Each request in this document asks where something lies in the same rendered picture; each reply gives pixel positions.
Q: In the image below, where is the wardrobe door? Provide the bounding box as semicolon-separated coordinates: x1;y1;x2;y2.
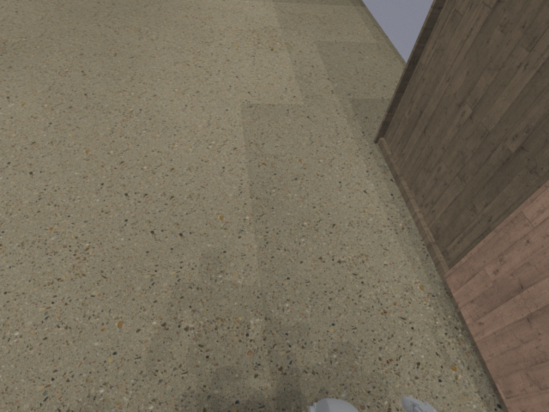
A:
444;180;549;412
384;0;549;269

